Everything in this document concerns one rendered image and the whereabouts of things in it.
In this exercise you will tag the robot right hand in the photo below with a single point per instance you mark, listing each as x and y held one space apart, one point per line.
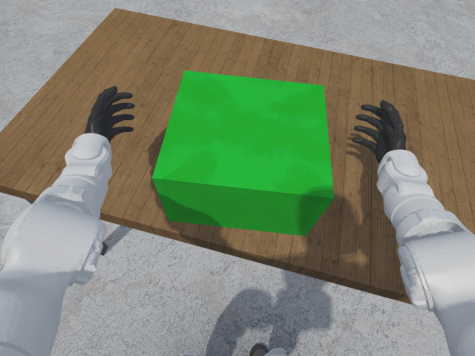
391 130

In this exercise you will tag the table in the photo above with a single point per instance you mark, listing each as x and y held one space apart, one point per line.
353 243

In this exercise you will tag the robot left hand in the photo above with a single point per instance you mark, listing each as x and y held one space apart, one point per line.
101 120

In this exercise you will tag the robot left forearm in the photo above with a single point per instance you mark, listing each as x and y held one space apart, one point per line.
82 185

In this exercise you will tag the robot right upper arm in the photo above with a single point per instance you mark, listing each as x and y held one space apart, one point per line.
439 275

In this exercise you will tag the robot right forearm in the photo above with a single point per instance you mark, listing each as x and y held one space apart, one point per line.
409 202

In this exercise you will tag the carton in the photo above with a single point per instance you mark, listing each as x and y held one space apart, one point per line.
246 153

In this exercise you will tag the robot left upper arm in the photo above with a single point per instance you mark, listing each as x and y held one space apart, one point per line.
56 247

